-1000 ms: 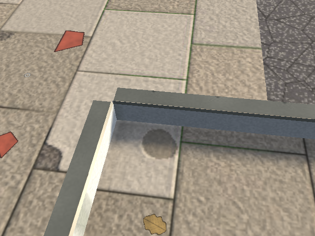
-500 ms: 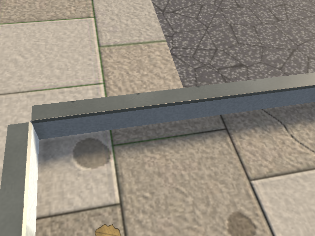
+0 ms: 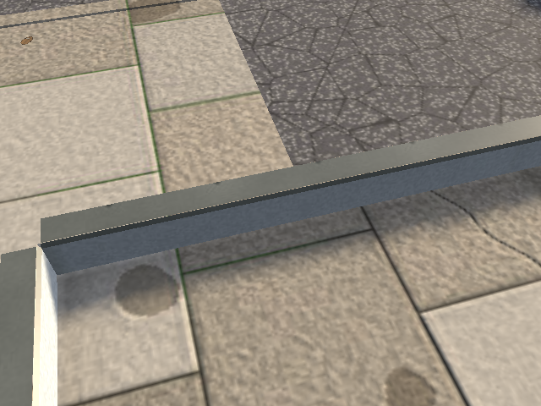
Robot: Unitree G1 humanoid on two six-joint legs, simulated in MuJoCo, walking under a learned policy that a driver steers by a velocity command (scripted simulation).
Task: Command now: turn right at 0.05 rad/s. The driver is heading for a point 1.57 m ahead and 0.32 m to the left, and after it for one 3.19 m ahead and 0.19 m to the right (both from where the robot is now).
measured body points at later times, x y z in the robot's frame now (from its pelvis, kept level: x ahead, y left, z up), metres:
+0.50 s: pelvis -0.01 +0.02 +0.00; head -0.01 +0.03 +0.45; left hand -0.01 +0.26 -0.16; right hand +0.00 -0.21 -0.15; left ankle -0.02 +0.13 -0.74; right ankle -0.01 -0.08 -0.74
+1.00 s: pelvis +0.09 -0.03 +0.00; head +0.12 -0.04 +0.45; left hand +0.06 +0.17 -0.15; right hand +0.13 -0.25 -0.16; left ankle +0.12 +0.08 -0.72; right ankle +0.04 -0.09 -0.74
